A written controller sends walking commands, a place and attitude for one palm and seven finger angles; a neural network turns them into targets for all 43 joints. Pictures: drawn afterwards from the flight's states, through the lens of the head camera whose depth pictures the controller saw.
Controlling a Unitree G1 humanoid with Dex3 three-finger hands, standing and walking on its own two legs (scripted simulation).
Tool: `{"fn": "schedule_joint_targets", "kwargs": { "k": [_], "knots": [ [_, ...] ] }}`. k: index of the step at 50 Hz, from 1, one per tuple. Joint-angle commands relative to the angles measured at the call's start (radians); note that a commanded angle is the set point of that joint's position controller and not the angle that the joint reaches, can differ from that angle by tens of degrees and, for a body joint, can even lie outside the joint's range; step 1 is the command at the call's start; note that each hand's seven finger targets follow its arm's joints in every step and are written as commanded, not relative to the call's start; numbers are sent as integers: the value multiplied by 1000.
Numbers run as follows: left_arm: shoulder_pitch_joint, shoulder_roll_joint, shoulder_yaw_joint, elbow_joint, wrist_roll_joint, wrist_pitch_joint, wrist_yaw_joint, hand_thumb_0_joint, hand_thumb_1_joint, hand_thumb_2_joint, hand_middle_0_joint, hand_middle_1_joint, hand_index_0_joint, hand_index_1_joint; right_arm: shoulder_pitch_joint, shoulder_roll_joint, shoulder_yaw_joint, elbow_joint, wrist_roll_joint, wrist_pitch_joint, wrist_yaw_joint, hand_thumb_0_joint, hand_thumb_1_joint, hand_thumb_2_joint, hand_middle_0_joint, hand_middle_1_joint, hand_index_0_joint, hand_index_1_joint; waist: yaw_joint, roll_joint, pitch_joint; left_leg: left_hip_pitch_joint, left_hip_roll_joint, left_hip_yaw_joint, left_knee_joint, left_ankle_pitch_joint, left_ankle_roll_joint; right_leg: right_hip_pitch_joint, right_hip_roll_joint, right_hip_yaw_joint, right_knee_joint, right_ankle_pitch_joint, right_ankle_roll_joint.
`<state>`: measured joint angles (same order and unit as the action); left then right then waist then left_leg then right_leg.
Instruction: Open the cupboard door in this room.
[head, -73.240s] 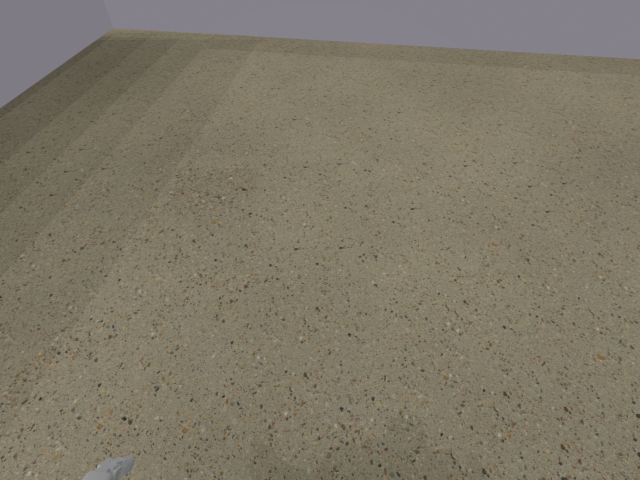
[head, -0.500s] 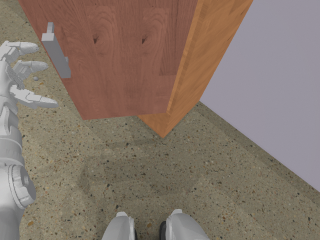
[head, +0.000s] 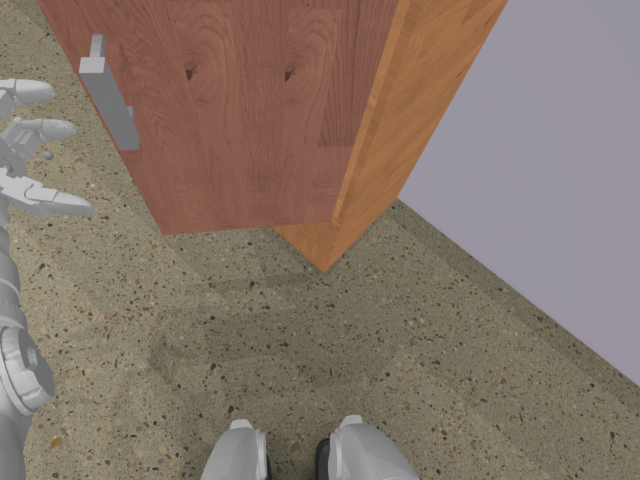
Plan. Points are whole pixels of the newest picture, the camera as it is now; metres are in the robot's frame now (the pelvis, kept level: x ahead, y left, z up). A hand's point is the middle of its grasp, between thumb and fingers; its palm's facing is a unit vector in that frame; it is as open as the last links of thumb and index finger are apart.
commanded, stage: move the hooked fingers beside the handle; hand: left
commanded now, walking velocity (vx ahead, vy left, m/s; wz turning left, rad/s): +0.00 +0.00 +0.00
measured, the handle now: (114, 95) +0.56 +0.23 +0.07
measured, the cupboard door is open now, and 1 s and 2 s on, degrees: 50 50 51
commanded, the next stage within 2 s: slide the fingers in behind the handle in 0.50 s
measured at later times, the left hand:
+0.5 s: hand (53, 150) +0.48 +0.28 +0.07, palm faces +0.07 -1.00 -0.02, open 14.0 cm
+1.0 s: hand (93, 145) +0.48 +0.24 +0.07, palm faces +0.06 -1.00 -0.01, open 14.0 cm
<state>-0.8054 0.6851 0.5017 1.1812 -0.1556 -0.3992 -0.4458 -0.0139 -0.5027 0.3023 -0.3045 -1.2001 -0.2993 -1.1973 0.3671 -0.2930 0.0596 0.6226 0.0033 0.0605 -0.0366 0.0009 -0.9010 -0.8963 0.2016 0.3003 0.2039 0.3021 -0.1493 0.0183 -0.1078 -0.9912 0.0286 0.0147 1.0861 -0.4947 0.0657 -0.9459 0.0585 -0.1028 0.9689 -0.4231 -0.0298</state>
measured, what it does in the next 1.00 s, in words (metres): stands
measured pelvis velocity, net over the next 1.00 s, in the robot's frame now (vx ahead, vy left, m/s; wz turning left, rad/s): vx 0.00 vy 0.00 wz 0.00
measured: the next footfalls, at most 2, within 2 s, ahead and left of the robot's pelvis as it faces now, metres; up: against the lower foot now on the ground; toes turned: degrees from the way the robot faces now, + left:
none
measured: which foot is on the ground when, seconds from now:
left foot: down 0.00-1.00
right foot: down 0.00-1.00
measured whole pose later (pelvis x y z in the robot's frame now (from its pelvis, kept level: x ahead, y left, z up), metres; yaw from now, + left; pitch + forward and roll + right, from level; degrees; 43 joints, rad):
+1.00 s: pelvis +0.00 +0.00 +0.00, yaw +0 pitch +22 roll -4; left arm -0.82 0.58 0.45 1.14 -0.13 -0.41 -0.34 -0.01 -0.50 0.30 -0.31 -1.20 -0.30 -1.20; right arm 0.36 -0.28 0.06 0.63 0.00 0.06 -0.02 0.00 -0.90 -0.90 0.20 0.30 0.20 0.30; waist -0.16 0.02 -0.12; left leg -0.98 0.02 0.02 1.07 -0.49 0.06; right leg -0.94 0.06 -0.09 0.97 -0.42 -0.03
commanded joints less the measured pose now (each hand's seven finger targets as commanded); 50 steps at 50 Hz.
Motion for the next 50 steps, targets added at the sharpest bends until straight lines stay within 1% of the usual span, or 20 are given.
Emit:
{"fn": "schedule_joint_targets", "kwargs": {
  "k": [1, 8, 10, 14, 16, 18, 20, 23, 25, 29, 30, 31, 32, 34, 37, 40, 41, 43, 44, 50],
  "knots": [
    [-402, 303, 31, -247, -29, -80, -4, 0, -500, 300, -300, -1200, -300, -1200, 169, -197, -71, -40, -5, -16, -12, 0, -900, -900, 200, 300, 200, 300, -2, 203, -494, 443, 12, -115, -112, 499, -58, 130, 13, 61, -75, 271, 4],
    [-397, 278, 10, -222, -23, -47, 0, 0, -500, 300, -300, -1200, -300, -1200, 174, -196, -69, -40, -4, -10, -14, 0, -900, -900, 200, 300, 200, 300, -6, 197, -455, 444, 13, -122, -121, 508, -60, 107, 13, 53, -79, 257, 2],
    [-405, 267, 3, -261, -20, -51, 11, 0, -500, 300, -300, -1200, -300, -1200, 174, -194, -72, -42, -5, -10, -11, 0, -900, -900, 200, 300, 200, 300, 0, 226, -485, 498, 17, -132, -128, 549, -72, 95, 14, 45, -82, 258, 3],
    [-387, 297, 39, -247, -20, -60, 29, 0, -500, 300, -300, -1200, -300, -1200, 176, -197, -74, -41, -7, -11, -9, 0, -900, -900, 200, 300, 200, 300, 4, 183, -487, 473, 18, -131, -126, 543, -71, 119, 14, 46, -80, 265, 3],
    [-377, 276, 26, -228, -22, -56, 31, 0, -500, 300, -300, -1200, -300, -1200, 173, -194, -71, -44, -6, -10, -8, 0, -900, -900, 200, 300, 200, 300, -1, 155, -460, 443, 15, -122, -129, 507, -63, 131, 13, 50, -85, 264, 6],
    [-365, 286, 32, -229, -16, -57, 34, 0, -500, 300, -300, -1200, -300, -1200, 173, -195, -70, -50, -6, -11, -6, 0, -900, -900, 200, 300, 200, 300, 8, 187, -453, 440, 12, -119, -135, 499, -64, 130, 13, 51, -84, 254, 0],
    [-365, 290, 28, -206, -8, -52, 35, 0, -500, 300, -300, -1200, -300, -1200, 170, -196, -69, -49, -6, -10, -8, 0, -900, -900, 200, 300, 200, 300, 0, 165, -429, 420, 13, -116, -136, 475, -59, 128, 12, 52, -86, 250, 4],
    [-372, 262, 14, -248, -17, -64, 30, 0, -500, 300, -300, -1200, -300, -1200, 174, -190, -70, -58, -7, -9, -5, 0, -900, -900, 200, 300, 200, 300, 4, 187, -462, 451, 12, -117, -131, 527, -63, 136, 14, 53, -82, 276, 2],
    [-343, 297, 44, -236, -16, -69, 26, 0, -500, 300, -300, -1200, -300, -1200, 174, -195, -75, -54, -8, -11, -6, 0, -900, -900, 200, 300, 200, 300, 11, 179, -484, 453, 14, -116, -124, 540, -65, 146, 14, 56, -80, 288, 3],
    [-371, 248, 6, -265, -28, -77, 17, 0, -500, 300, -300, -1200, -300, -1200, 167, -190, -73, -49, -3, -8, -5, 0, -900, -900, 200, 300, 200, 300, 5, 202, -465, 481, 16, -123, -134, 540, -70, 119, 15, 50, -85, 267, 3],
    [-369, 225, -10, -252, -29, -71, 17, 0, -500, 300, -300, -1200, -300, -1200, 169, -188, -74, -46, -3, -7, -4, 0, -900, -900, 200, 300, 200, 300, -3, 193, -455, 482, 16, -123, -134, 526, -69, 108, 15, 47, -88, 258, 4],
    [-346, 248, 14, -248, -29, -67, 20, 0, -500, 300, -300, -1200, -300, -1200, 173, -193, -78, -45, -4, -7, -5, 0, -900, -900, 200, 300, 200, 300, 6, 165, -461, 475, 17, -126, -138, 519, -68, 121, 16, 47, -90, 257, 4],
    [-352, 204, -29, -245, -29, -60, 17, 0, -500, 300, -300, -1200, -300, -1200, 164, -190, -75, -48, -1, -6, -5, 0, -900, -900, 200, 300, 200, 300, -6, 179, -437, 469, 15, -123, -143, 489, -66, 103, 14, 48, -96, 238, 4],
    [-384, 189, -42, -232, -27, -56, 22, 0, -500, 300, -300, -1200, -300, -1200, 163, -189, -75, -39, -2, -8, -7, 0, -900, -900, 200, 300, 200, 300, -12, 181, -411, 464, 16, -129, -146, 470, -67, 82, 11, 46, -97, 223, 3],
    [-421, 189, -44, -239, -22, -52, 46, 0, -500, 300, -300, -1200, -300, -1200, 163, -190, -73, -39, -4, -12, -10, 0, -900, -900, 200, 300, 200, 300, -18, 160, -414, 444, 14, -133, -151, 410, -61, 82, 7, 48, -97, 194, 3],
    [-445, 178, -49, -252, -12, -69, 75, 0, -500, 300, -300, -1200, -300, -1200, 165, -184, -72, -35, -9, -19, -7, 0, -900, -900, 200, 300, 200, 300, -14, 205, -439, 485, 15, -141, -146, 446, -74, 60, 6, 46, -87, 198, 0],
    [-445, 170, -52, -249, -9, -70, 84, 0, -500, 300, -300, -1200, -300, -1200, 167, -184, -73, -32, -11, -20, -6, 0, -900, -900, 200, 300, 200, 300, -17, 187, -443, 482, 16, -144, -145, 438, -74, 58, 6, 45, -87, 193, 1],
    [-449, 213, -13, -267, -7, -84, 100, 0, -500, 300, -300, -1200, -300, -1200, 172, -187, -74, -34, -12, -22, -6, 0, -900, -900, 200, 300, 200, 300, -5, 174, -476, 474, 12, -137, -137, 463, -70, 103, 7, 52, -83, 219, -1],
    [-421, 198, -20, -263, -4, -83, 105, 0, -500, 300, -300, -1200, -300, -1200, 169, -182, -74, -38, -11, -21, -3, 0, -900, -900, 200, 300, 200, 300, 2, 185, -501, 478, 9, -128, -134, 485, -68, 120, 6, 56, -81, 243, 1],
    [-350, 211, -1, -220, 5, -56, 116, 0, -500, 300, -300, -1200, -300, -1200, 164, -176, -69, -55, -8, -13, 2, 0, -900, -900, 200, 300, 200, 300, 9, 129, -470, 376, -1, -90, -130, 453, -42, 212, 6, 73, -88, 304, 9]
  ]
}}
